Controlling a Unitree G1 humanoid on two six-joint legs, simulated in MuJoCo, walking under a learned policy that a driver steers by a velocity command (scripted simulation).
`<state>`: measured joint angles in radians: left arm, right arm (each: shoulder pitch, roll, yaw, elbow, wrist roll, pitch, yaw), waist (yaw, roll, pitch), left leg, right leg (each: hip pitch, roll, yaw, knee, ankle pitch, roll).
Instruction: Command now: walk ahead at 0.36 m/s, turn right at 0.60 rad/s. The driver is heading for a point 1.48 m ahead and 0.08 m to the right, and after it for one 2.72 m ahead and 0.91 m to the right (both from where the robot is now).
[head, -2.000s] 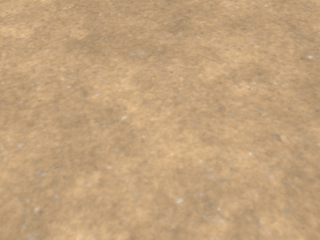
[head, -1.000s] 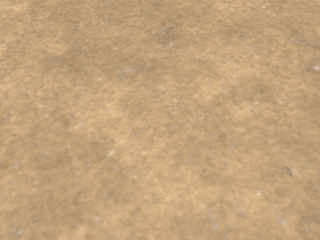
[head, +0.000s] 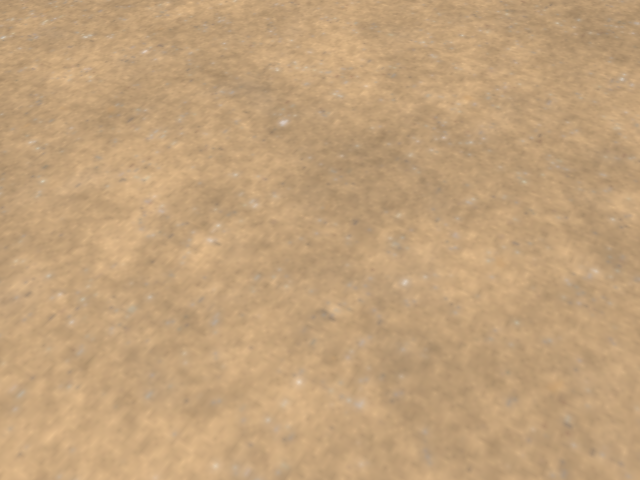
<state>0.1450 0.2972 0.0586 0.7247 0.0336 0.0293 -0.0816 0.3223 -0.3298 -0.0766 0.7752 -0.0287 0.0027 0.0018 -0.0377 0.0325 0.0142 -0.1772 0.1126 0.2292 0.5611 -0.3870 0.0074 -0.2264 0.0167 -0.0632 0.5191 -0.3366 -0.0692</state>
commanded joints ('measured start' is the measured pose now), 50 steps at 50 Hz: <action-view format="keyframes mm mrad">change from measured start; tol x32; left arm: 1 303 273 62 11 -10 -35 36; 24 436 12 -9 84 -47 -103 78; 43 -183 19 -54 -30 -1 -82 35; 50 297 235 29 89 20 -100 87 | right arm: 1 -192 -14 9 -170 -25 -12 16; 17 -389 -27 32 -199 -3 -34 52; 24 174 -266 -39 -46 -37 -62 -10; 50 208 14 31 78 49 -77 2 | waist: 1 167 -340 44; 21 -2 -129 -15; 24 -39 277 -329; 44 -11 33 63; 50 133 -298 -352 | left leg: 1 -704 -125 -107 475 -255 14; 16 -531 -80 -192 138 316 -42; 22 78 -158 -164 -50 252 79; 24 495 309 -915 -216 -79 251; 30 13 114 -507 -368 232 192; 47 159 67 -308 -96 837 137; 50 -405 -171 -230 634 -139 81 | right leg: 1 369 -383 808 -412 -506 -198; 8 262 -165 358 -331 395 -165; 21 242 -155 325 -103 962 -77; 23 54 -51 249 390 682 -47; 24 -245 146 182 731 -103 1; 47 -18 6 8 -65 203 -11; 50 529 -485 727 -231 -4 -181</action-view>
